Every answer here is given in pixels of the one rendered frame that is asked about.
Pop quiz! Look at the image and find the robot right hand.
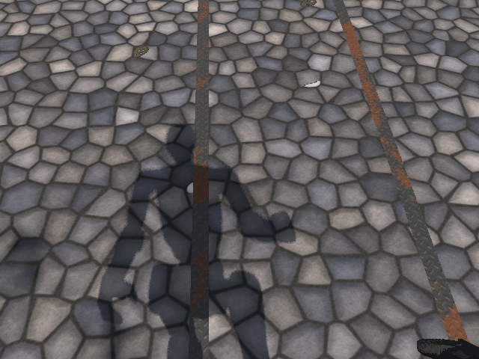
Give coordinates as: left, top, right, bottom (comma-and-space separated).
417, 339, 479, 359

